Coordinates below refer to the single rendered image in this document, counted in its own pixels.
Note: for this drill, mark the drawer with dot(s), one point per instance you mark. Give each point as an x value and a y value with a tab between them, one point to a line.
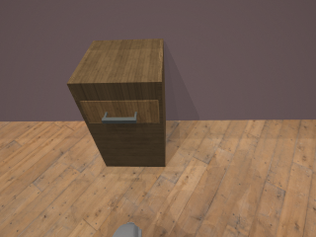
147	110

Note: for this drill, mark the left robot thigh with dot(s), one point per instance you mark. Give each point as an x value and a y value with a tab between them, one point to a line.
128	230

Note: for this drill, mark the cabinet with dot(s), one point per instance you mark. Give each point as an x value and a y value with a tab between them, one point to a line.
124	70

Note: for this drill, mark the handle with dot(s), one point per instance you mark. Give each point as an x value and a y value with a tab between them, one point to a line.
106	120

